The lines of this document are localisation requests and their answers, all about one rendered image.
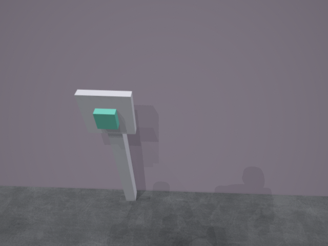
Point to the panel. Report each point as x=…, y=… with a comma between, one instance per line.
x=122, y=101

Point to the button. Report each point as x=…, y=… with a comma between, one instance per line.
x=106, y=118

